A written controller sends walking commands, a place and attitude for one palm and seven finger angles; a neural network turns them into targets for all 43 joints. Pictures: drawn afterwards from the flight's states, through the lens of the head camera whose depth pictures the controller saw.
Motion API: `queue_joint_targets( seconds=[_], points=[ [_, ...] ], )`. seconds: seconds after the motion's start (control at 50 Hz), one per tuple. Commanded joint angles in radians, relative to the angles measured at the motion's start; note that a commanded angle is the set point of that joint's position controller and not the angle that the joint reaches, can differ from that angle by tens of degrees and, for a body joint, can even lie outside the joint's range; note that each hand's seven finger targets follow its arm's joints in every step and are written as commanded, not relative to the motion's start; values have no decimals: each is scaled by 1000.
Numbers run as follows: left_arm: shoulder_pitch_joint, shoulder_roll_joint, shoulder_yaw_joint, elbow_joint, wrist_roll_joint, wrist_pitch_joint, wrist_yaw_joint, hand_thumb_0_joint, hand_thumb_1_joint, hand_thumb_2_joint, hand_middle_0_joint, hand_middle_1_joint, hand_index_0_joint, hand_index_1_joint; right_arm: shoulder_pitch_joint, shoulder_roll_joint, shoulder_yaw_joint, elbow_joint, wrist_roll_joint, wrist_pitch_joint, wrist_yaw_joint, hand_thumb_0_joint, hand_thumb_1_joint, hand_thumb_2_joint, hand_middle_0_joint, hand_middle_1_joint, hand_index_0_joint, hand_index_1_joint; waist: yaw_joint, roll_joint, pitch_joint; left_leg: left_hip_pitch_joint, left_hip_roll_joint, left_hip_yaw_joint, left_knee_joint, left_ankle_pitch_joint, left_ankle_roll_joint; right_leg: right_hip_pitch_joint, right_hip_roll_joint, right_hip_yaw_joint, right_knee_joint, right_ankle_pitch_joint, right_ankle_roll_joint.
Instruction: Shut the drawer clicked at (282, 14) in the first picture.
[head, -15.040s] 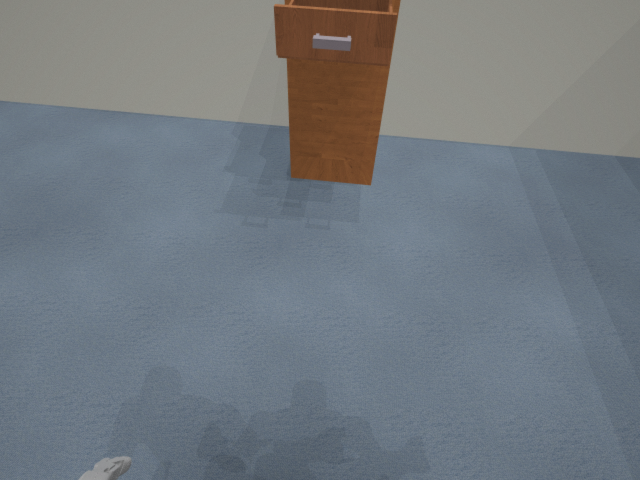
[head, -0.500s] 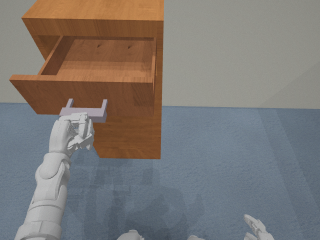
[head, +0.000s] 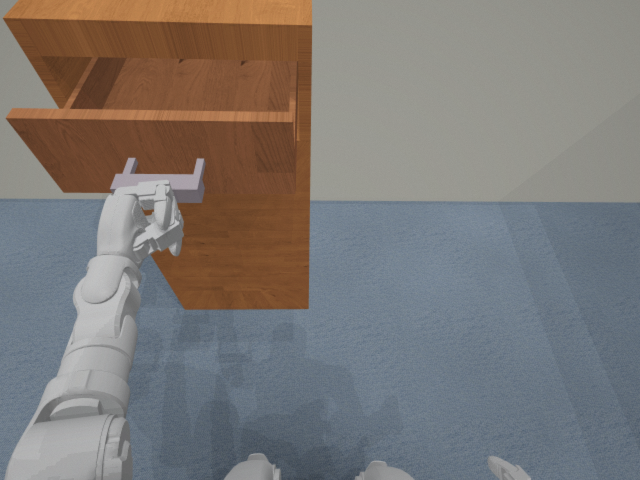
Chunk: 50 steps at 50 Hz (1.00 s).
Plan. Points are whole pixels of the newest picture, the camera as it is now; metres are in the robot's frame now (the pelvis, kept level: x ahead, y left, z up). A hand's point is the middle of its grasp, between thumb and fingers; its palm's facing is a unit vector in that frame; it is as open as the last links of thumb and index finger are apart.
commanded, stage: push the drawer shut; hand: left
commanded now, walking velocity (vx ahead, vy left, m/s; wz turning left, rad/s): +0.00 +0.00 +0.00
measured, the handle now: (162, 176) +0.49 +0.22 +0.07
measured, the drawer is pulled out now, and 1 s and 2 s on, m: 0.13 0.01 0.00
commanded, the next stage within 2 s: pull the fist back off the drawer in 1.34 s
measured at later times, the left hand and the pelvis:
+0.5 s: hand (178, 191) +0.47 +0.19 +0.07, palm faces +0.00 -1.00 -0.02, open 3.1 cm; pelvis +0.00 +0.00 -0.01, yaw -1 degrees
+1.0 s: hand (190, 154) +0.54 +0.19 +0.07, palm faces +0.02 -1.00 -0.02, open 3.2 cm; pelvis +0.00 +0.02 -0.02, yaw -2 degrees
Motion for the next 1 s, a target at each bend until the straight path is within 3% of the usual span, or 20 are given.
queue_joint_targets(
  seconds=[0.0, 0.06, 0.18, 0.24, 0.28, 0.34, 0.38, 0.44, 0.48, 0.54, 0.58, 0.6, 0.64, 0.66, 0.74, 0.78, 0.84, 0.86, 0.94, 0.98],
  points=[
    [-490, 247, 78, -189, -18, -77, 10, 0, 900, 900, -1400, -1600, -1400, -1600, 56, -152, -60, -90, -1, -19, -12, 0, -900, -900, 200, 300, 200, 300, -41, 16, -346, 216, -14, -59, -108, 187, 6, 89, 15, 76, -115, 232, 9],
    [-526, 235, 67, -172, -15, -88, 3, 0, 900, 900, -1400, -1600, -1400, -1600, 66, -148, -59, -88, -3, -13, -9, 0, -900, -900, 200, 300, 200, 300, -45, 47, -360, 216, -18, -52, -101, 200, 8, 90, 17, 82, -109, 247, 9],
    [-611, 297, 106, -72, -11, -92, -11, 0, 900, 900, -1400, -1600, -1400, -1600, 85, -155, -57, -73, -3, 3, -12, 0, -900, -900, 200, 300, 200, 300, -64, 15, -345, 152, -17, -46, -86, 155, 14, 84, 17, 96, -113, 220, 16],
    [-648, 358, 143, -27, -6, -94, -19, 0, 900, 900, -1400, -1600, -1400, -1600, 100, -162, -56, -65, -5, 9, -15, 0, -900, -900, 200, 300, 200, 300, -69, 26, -348, 116, -17, -44, -71, 139, 18, 85, 18, 108, -110, 204, 15],
    [-680, 345, 129, -16, -4, -94, -26, 0, 900, 900, -1400, -1600, -1400, -1600, 105, -160, -55, -64, -4, 11, -13, 0, -900, -900, 200, 300, 200, 300, -75, 69, -372, 141, -16, -46, -69, 147, 16, 64, 18, 105, -107, 203, 14],
    [-715, 381, 151, 13, -1, -96, -31, 0, 900, 900, -1400, -1600, -1400, -1600, 125, -168, -56, -59, -10, 17, -13, 0, -900, -900, 200, 300, 200, 300, -82, 55, -394, 127, -13, -52, -53, 166, 18, 58, 23, 103, -94, 215, 14],
    [-749, 348, 122, 26, 0, -92, -33, 0, 900, 900, -1400, -1600, -1400, -1600, 132, -165, -56, -57, -9, 18, -11, 0, -900, -900, 200, 300, 200, 300, -94, 83, -409, 150, -12, -52, -48, 171, 17, 27, 24, 101, -93, 211, 16],
    [-780, 404, 157, 63, 13, -90, -26, 0, 900, 900, -1400, -1600, -1400, -1600, 154, -176, -57, -49, -14, 23, -10, 0, -900, -900, 200, 300, 200, 300, -98, 65, -408, 126, -8, -63, -37, 172, 18, 10, 29, 95, -80, 196, 14],
    [-820, 376, 130, 61, 20, -90, -23, 0, 900, 900, -1400, -1600, -1400, -1600, 160, -174, -58, -50, -16, 25, -6, 0, -900, -900, 200, 300, 200, 300, -111, 99, -428, 151, -6, -65, -33, 182, 16, -22, 29, 91, -75, 194, 15],
    [-849, 412, 152, 114, 31, -83, -10, 0, 900, 900, -1400, -1600, -1400, -1600, 181, -183, -55, -42, -21, 31, -3, 0, -900, -900, 200, 300, 200, 300, -125, 66, -394, 109, -4, -71, -24, 160, 20, -43, 34, 88, -74, 167, 15],
    [-875, 422, 154, 99, 44, -86, -3, 0, 900, 900, -1400, -1600, -1400, -1600, 191, -184, -57, -48, -24, 36, -1, 0, -900, -900, 200, 300, 200, 300, -120, 113, -439, 136, -3, -75, -23, 171, 17, -55, 34, 85, -65, 163, 14],
    [-871, 411, 145, 125, 49, -81, -1, 0, 900, 900, -1400, -1600, -1400, -1600, 195, -185, -58, -45, -24, 38, 0, 0, -900, -900, 200, 300, 200, 300, -131, 97, -427, 143, 0, -77, -20, 180, 18, -74, 36, 81, -67, 166, 14],
    [-900, 439, 164, 121, 59, -84, 6, 0, 900, 900, -1400, -1600, -1400, -1600, 212, -189, -58, -43, -32, 43, 2, 0, -900, -900, 200, 300, 200, 300, -128, 121, -447, 157, 2, -88, -13, 204, 16, -90, 38, 74, -53, 172, 10],
    [-916, 408, 133, 132, 63, -78, 7, 0, 900, 900, -1400, -1600, -1400, -1600, 214, -188, -56, -43, -31, 46, 5, 0, -900, -900, 200, 300, 200, 300, -145, 123, -449, 171, 3, -86, -11, 209, 17, -111, 39, 73, -56, 173, 13],
    [-954, 485, 181, 150, 83, -74, 20, 0, 900, 900, -1400, -1600, -1400, -1600, 243, -200, -56, -38, -40, 56, 6, 0, -900, -900, 200, 300, 200, 300, -144, 132, -471, 169, 7, -92, 1, 234, 16, -115, 41, 70, -48, 184, 10],
    [-969, 454, 162, 150, 88, -72, 24, 0, 900, 900, -1400, -1600, -1400, -1600, 252, -194, -55, -40, -44, 61, 12, 0, -900, -900, 200, 300, 200, 300, -145, 157, -495, 195, 7, -96, 3, 258, 13, -125, 43, 65, -45, 191, 10],
    [-977, 464, 173, 178, 95, -68, 32, 0, 900, 900, -1400, -1600, -1400, -1600, 270, -198, -57, -36, -51, 71, 14, 0, -900, -900, 200, 300, 200, 300, -159, 118, -479, 187, 11, -101, 11, 281, 17, -134, 48, 61, -45, 207, 11],
    [-983, 499, 197, 170, 99, -70, 36, 0, 900, 900, -1400, -1600, -1400, -1600, 275, -201, -56, -38, -51, 75, 14, 0, -900, -900, 200, 300, 200, 300, -152, 136, -490, 188, 12, -96, 10, 293, 15, -124, 46, 63, -46, 220, 12],
    [-1009, 468, 169, 192, 110, -67, 44, 0, 900, 900, -1400, -1600, -1400, -1600, 286, -200, -55, -33, -56, 87, 20, 0, -900, -900, 200, 300, 200, 300, -170, 158, -467, 200, 15, -104, 11, 290, 14, -165, 49, 56, -48, 200, 10],
    [-1035, 505, 192, 189, 117, -65, 53, 0, 900, 900, -1400, -1600, -1400, -1600, 299, -205, -56, -31, -60, 91, 21, 0, -900, -900, 200, 300, 200, 300, -173, 150, -485, 196, 16, -106, 15, 299, 15, -157, 51, 57, -47, 208, 12]
  ],
)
